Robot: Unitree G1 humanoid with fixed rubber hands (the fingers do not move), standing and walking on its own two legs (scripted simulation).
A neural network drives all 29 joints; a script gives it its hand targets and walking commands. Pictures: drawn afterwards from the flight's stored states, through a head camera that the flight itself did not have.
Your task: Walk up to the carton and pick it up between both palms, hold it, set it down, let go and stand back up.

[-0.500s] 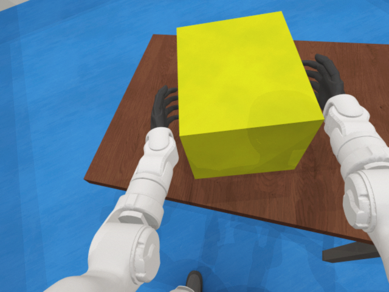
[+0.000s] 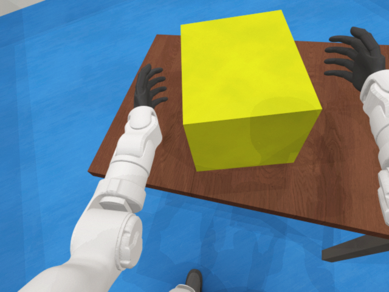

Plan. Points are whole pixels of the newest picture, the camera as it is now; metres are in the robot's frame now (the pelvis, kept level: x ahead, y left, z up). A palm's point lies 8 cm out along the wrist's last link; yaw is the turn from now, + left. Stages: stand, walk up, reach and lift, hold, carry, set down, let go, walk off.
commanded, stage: set down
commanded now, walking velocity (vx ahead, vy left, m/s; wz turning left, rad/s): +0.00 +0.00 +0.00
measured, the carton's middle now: (237, 93) +0.56 +0.07 +0.02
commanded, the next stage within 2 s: none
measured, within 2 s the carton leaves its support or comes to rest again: neither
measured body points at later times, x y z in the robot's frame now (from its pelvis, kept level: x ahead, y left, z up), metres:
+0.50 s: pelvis +0.01 +0.00 +0.01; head +0.11 +0.01 +0.45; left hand +0.44 +0.24 +0.15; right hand +0.56 -0.16 +0.17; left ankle +0.05 +0.15 -0.72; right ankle +0.01 -0.07 -0.72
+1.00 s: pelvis +0.00 +0.00 +0.02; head +0.08 +0.00 +0.46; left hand +0.37 +0.22 +0.11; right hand +0.48 -0.19 +0.12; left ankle +0.05 +0.15 -0.72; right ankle +0.01 -0.07 -0.72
